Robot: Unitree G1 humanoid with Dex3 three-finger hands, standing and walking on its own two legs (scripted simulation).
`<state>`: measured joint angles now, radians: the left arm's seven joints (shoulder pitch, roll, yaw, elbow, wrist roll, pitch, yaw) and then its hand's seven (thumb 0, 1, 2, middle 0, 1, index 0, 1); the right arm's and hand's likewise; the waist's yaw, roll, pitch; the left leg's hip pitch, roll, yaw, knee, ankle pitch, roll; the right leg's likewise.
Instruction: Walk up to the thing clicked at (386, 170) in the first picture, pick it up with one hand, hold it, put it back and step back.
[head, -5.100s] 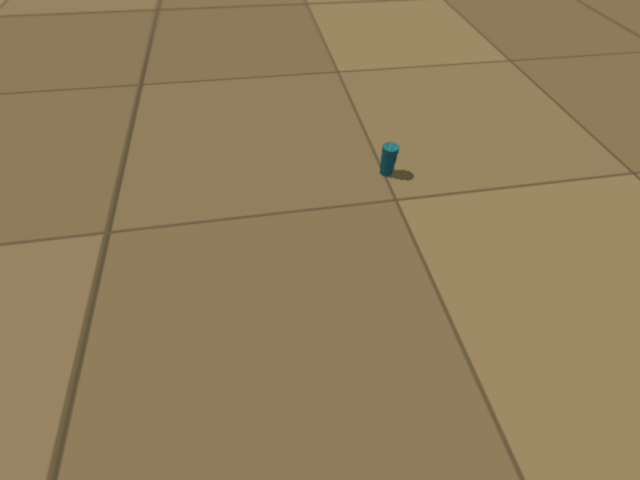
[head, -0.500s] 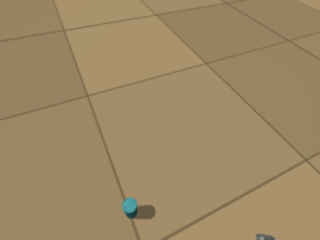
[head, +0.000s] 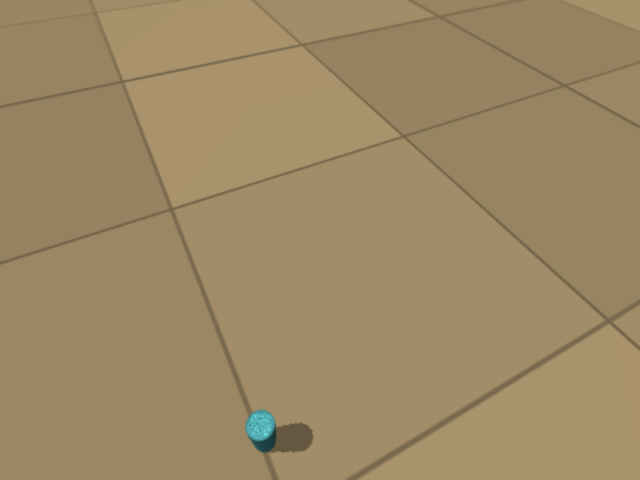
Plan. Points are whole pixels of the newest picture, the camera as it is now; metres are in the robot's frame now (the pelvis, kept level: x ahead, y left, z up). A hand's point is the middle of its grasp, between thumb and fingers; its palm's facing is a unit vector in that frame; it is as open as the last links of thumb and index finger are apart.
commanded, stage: walk up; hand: left
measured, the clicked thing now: (262, 433) +0.36 +0.15 -0.70
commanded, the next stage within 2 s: stand in 0.46 s
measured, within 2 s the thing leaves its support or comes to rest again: neither
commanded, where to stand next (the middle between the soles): +0.06 +0.00 m, yaw -1 degrees
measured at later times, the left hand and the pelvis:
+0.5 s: hand out of the picture +0.09 +0.25 -0.15, palm faces -0.01 -0.94 -0.34, open 7.4 cm; pelvis +0.01 +0.00 +0.00, yaw +0 degrees
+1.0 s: hand out of the picture +0.09 +0.25 -0.16, palm faces -0.01 -0.94 -0.33, open 7.4 cm; pelvis +0.03 +0.00 +0.00, yaw +1 degrees
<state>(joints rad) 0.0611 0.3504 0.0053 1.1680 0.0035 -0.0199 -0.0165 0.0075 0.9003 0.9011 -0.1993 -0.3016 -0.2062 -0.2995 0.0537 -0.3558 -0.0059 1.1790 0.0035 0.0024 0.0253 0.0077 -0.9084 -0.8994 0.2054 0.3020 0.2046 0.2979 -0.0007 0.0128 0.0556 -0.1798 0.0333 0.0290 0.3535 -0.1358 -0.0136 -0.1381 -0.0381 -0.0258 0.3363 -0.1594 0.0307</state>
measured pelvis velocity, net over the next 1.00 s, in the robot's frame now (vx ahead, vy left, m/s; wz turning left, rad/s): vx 0.03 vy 0.00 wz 0.01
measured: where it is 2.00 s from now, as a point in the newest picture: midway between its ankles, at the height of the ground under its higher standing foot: outside the picture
